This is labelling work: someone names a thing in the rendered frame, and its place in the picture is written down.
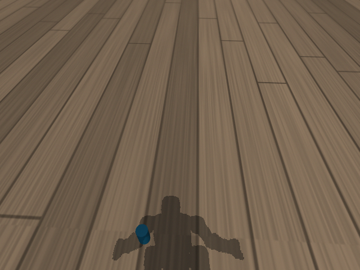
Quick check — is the can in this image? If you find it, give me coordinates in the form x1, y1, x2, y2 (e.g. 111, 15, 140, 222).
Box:
136, 224, 150, 245

